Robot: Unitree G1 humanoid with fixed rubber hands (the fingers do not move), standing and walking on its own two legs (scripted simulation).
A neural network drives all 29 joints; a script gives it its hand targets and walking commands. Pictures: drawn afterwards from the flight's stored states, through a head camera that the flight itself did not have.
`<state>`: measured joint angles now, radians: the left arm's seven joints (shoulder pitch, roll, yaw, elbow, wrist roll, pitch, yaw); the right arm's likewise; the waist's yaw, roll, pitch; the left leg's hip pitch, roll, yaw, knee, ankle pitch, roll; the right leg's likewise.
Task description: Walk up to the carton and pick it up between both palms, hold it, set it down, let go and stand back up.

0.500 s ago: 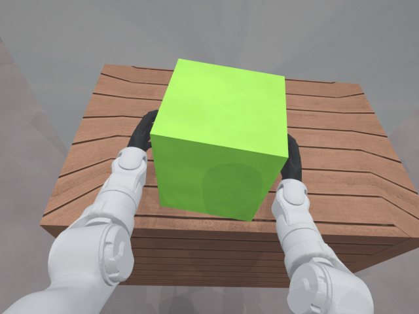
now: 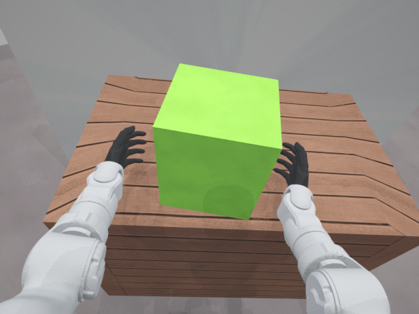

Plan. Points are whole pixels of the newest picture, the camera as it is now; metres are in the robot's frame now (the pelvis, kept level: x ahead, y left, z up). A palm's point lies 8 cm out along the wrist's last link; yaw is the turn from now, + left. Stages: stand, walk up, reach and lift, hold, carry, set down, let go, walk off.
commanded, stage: set down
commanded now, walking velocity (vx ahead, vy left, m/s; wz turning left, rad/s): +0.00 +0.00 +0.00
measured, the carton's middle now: (215, 146) +0.47 -0.08 +0.05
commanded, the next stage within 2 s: none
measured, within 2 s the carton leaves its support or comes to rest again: neither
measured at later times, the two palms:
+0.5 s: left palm (116, 187) +0.38 +0.12 +0.06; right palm (309, 207) +0.29 -0.22 +0.06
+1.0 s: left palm (76, 225) +0.32 +0.19 +0.04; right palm (307, 235) +0.25 -0.21 +0.05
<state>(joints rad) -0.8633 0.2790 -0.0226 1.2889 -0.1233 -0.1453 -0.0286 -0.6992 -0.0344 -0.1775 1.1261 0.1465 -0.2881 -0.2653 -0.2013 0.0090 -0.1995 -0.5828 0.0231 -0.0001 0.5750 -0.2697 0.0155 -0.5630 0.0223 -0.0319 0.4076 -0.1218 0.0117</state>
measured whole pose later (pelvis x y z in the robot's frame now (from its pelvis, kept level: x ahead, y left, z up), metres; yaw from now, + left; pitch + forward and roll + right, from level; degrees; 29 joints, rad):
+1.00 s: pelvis -0.01 -0.03 +0.01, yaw -1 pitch +1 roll -1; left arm -0.24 0.44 -0.03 0.44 -0.27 0.12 -0.13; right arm -0.02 0.05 0.03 0.18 0.21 0.02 -0.40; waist -0.08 -0.05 0.03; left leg -0.25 0.03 0.01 0.48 -0.25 -0.01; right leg -0.29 0.03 -0.02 0.41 -0.15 -0.02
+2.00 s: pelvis +0.01 +0.02 +0.01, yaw -2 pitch -10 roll -2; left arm 0.41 0.41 -0.03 -0.15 -0.25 0.17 -0.10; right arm 0.53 -0.02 0.01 -0.26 0.17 0.21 -0.26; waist 0.01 0.01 0.10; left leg 0.01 0.01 0.05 0.47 -0.32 0.04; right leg -0.01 0.02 0.03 0.34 -0.17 0.03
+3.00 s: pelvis +0.02 +0.00 +0.01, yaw -1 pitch -7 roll -2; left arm 0.38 0.27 -0.03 0.13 -0.11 0.13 -0.06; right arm 0.39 -0.04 -0.02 0.24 0.05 -0.10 -0.11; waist 0.03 0.01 0.12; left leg -0.02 0.02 0.04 0.44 -0.30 0.02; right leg -0.04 0.02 0.01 0.33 -0.17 0.02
